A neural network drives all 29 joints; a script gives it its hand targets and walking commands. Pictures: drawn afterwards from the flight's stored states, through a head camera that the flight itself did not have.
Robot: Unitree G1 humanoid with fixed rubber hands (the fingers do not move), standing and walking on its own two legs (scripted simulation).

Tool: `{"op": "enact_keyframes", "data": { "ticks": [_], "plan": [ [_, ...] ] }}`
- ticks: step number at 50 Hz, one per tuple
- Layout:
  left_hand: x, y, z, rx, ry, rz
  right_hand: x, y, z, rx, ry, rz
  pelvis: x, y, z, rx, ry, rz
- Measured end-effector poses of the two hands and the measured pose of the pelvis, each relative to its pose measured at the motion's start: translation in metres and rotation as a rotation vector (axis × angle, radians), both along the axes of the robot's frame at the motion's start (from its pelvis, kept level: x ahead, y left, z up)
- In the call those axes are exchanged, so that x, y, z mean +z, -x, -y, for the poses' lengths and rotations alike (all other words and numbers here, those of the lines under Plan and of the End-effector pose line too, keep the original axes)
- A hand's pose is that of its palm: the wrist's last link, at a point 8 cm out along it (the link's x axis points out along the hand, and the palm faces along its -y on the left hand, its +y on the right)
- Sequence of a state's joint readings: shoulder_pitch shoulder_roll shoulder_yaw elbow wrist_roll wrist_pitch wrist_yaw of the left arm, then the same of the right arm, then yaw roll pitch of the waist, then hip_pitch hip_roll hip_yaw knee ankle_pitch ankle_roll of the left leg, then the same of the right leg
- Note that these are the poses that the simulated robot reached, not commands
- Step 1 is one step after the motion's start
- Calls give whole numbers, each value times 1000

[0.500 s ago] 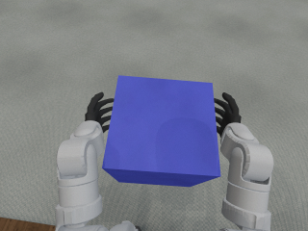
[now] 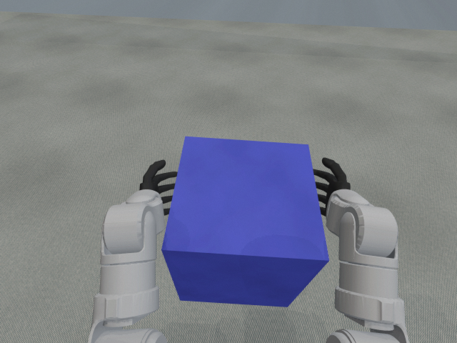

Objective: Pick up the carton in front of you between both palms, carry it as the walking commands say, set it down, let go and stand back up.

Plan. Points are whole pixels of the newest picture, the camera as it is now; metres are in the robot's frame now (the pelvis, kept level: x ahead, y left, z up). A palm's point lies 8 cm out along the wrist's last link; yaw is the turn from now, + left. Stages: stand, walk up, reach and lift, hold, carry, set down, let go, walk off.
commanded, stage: carry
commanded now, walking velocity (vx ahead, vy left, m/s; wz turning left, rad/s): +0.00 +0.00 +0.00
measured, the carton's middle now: (239, 227) +0.33 +0.00 +0.04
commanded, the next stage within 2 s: none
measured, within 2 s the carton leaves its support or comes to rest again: neither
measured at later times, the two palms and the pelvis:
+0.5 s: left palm (172, 176) +0.49 +0.16 +0.01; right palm (300, 169) +0.51 -0.14 +0.01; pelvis +0.16 -0.01 -0.06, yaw +1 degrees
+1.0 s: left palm (157, 154) +0.50 +0.18 +0.06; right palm (293, 152) +0.51 -0.12 +0.07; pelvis +0.19 +0.03 -0.06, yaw +1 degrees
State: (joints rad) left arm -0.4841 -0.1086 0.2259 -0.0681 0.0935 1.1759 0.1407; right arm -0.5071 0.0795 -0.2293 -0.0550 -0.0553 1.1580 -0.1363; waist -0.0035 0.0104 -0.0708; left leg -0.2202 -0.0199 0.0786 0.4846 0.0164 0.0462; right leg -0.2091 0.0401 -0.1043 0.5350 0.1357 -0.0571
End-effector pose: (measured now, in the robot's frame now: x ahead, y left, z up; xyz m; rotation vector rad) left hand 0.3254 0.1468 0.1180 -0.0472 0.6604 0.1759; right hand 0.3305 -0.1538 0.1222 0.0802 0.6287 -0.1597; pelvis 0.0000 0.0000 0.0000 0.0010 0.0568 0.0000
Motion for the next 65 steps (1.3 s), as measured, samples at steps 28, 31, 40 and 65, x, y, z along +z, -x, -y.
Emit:
{"op": "enact_keyframes", "data": {
  "ticks": [28,31,40,65],
  "plan": [
    [-106,-163,-20,97,42,-32,-104,-182,-21,36,-48,-31,-60,-164,4,22,-5,-29],
    [-94,-169,-27,87,49,9,-92,-184,-28,31,-35,10,-60,-173,-1,27,-4,-17],
    [-54,-186,-30,13,5,55,-55,-186,-30,23,17,59,-60,-193,-17,30,5,9],
    [-57,-170,-46,20,1,-16,-57,-175,-46,36,20,-11,-57,-180,-29,28,3,29]
  ]
}}
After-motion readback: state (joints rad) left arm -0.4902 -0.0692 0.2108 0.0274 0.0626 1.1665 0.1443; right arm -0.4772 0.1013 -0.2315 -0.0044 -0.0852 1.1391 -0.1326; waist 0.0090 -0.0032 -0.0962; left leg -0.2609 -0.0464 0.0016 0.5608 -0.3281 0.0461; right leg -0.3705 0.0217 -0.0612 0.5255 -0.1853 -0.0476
